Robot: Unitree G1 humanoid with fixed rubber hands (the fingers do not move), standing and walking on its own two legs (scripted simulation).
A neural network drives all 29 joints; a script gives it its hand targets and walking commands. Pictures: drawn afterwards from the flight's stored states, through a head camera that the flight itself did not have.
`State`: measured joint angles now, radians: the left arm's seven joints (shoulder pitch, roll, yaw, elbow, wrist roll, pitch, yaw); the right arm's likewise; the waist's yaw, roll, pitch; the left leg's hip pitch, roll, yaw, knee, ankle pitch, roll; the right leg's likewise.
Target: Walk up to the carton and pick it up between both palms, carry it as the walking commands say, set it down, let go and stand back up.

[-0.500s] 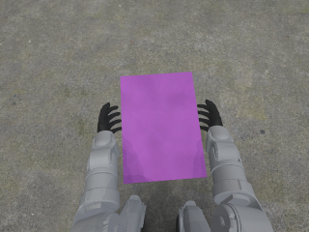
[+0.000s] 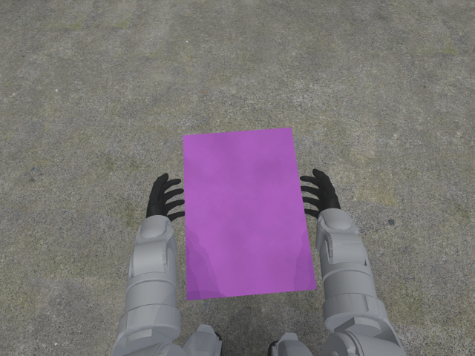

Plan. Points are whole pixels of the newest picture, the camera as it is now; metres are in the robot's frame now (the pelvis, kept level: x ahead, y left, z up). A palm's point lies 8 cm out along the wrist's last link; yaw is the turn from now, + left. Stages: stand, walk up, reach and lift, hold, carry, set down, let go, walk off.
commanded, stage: reach and lift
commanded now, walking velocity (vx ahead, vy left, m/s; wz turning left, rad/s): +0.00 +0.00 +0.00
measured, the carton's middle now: (243, 215) +0.40 +0.03 -0.10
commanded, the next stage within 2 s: none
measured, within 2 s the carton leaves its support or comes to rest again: neither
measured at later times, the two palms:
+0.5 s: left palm (144, 206) +0.34 +0.17 +0.06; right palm (341, 205) +0.37 -0.12 +0.05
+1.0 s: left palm (125, 201) +0.32 +0.17 +0.11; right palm (355, 199) +0.35 -0.12 +0.11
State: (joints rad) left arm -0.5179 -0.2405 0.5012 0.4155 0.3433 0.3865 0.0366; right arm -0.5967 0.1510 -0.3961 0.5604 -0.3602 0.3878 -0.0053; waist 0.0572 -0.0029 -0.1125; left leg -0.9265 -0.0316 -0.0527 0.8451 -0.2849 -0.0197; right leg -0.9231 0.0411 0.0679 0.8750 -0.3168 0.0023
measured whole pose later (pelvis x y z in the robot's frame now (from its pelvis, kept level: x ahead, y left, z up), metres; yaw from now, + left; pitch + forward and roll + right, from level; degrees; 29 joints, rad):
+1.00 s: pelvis +0.04 -0.01 +0.06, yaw +0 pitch -6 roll +0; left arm -0.34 -0.17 0.31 0.31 0.32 0.71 0.03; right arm -0.35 0.18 -0.25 0.37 -0.33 0.69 0.01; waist 0.07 0.01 0.00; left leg -0.08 -0.01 -0.07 0.36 -0.18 -0.02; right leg -0.07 0.03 0.06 0.40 -0.21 -0.02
